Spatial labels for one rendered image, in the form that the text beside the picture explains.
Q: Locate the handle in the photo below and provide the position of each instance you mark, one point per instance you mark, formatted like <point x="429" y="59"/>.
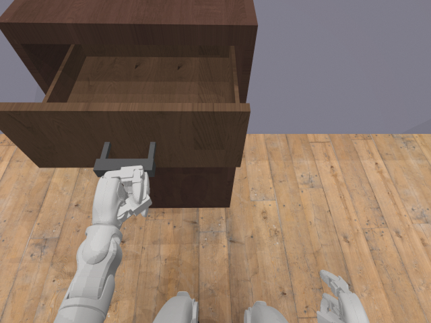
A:
<point x="104" y="164"/>

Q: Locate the robot right shin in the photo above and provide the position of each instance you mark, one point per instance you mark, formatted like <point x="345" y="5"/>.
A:
<point x="260" y="303"/>

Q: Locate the right robot hand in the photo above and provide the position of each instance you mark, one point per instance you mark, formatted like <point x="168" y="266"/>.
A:
<point x="347" y="309"/>

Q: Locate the robot left forearm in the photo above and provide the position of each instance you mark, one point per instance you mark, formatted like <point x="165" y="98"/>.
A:
<point x="89" y="295"/>

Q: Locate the left robot hand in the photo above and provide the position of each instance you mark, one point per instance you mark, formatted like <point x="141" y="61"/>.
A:
<point x="111" y="194"/>

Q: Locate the robot left thigh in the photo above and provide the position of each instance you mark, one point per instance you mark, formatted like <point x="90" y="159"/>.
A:
<point x="178" y="309"/>

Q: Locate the drawer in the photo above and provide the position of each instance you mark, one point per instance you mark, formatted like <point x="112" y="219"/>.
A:
<point x="183" y="97"/>

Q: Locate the cabinet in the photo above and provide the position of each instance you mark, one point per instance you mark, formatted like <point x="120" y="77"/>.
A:
<point x="42" y="31"/>

